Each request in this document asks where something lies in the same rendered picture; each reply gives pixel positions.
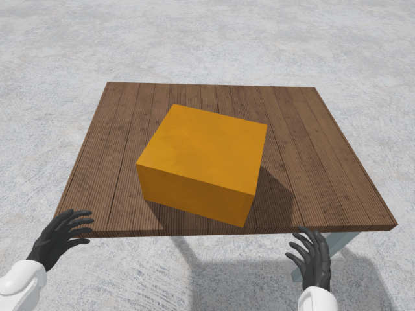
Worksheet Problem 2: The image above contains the table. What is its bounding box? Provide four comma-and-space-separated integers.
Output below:
53, 82, 399, 282

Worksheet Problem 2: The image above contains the right robot hand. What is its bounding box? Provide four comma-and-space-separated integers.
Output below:
285, 225, 331, 292

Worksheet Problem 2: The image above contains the robot left forearm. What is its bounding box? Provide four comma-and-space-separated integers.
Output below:
0, 260, 47, 311

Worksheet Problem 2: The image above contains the carton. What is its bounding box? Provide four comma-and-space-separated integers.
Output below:
136, 104, 267, 227

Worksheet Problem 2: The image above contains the left robot hand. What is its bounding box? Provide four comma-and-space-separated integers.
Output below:
26, 209, 94, 273

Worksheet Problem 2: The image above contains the robot right forearm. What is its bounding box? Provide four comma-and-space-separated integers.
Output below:
298, 286, 338, 311

